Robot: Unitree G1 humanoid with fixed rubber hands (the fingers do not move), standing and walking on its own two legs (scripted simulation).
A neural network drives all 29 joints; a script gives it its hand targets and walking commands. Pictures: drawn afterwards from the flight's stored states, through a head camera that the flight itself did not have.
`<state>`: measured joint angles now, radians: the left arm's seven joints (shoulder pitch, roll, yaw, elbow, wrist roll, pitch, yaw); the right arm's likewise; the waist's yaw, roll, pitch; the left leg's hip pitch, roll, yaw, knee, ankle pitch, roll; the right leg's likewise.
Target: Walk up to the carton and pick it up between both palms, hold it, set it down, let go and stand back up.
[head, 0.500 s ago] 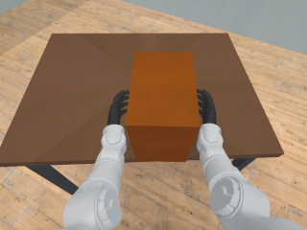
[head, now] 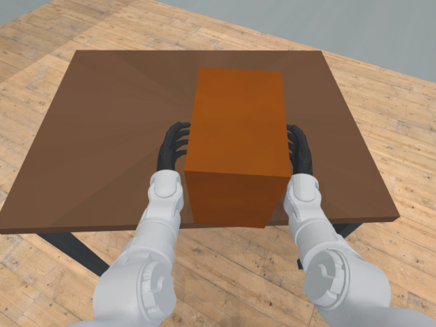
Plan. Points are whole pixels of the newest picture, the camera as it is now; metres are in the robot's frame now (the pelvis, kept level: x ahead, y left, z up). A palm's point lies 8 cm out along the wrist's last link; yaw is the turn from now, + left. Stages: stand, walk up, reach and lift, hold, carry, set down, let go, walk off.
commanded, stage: reach and lift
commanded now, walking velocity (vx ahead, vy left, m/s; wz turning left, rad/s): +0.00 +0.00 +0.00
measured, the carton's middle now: (234, 153) +0.46 -0.03 +0.02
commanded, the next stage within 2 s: none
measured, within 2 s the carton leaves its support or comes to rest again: neither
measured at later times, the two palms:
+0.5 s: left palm (155, 146) +0.39 +0.12 +0.12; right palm (304, 142) +0.40 -0.13 +0.12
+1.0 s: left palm (136, 125) +0.38 +0.13 +0.18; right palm (306, 127) +0.38 -0.12 +0.17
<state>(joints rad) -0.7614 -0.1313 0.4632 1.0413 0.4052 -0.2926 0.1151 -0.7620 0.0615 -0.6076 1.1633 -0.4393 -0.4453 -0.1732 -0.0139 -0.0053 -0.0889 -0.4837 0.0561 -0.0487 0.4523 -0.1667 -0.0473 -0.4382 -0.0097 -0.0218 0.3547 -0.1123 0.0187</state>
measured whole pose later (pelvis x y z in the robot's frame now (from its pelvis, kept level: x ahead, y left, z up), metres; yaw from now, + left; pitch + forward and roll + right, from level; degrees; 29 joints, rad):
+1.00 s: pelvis -0.01 +0.00 +0.00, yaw +0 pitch -2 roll -2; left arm -0.78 -0.08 0.28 0.56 0.26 0.44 0.10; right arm -0.80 0.01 -0.18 0.85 0.05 0.15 -0.23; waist -0.02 -0.04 -0.06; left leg -0.22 0.06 -0.05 0.42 -0.17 -0.05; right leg -0.16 -0.01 -0.02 0.30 -0.11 0.03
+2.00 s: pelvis -0.01 +0.01 +0.01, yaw +1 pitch -4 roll -2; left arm -0.75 -0.08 0.28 0.32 0.32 0.64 0.05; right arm -0.81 0.01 -0.09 0.69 0.13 0.30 -0.27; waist -0.05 -0.02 -0.03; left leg -0.16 0.06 -0.05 0.42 -0.19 -0.04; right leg -0.09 -0.01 -0.02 0.27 -0.11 0.03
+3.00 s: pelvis -0.01 +0.01 +0.01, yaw +1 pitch -6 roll -2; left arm -0.75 -0.09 0.28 0.20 0.37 0.76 0.01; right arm -0.81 0.00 -0.06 0.60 0.17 0.40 -0.29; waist -0.05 -0.02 -0.03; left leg -0.13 0.06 -0.05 0.42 -0.19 -0.04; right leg -0.06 -0.01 -0.02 0.27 -0.11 0.03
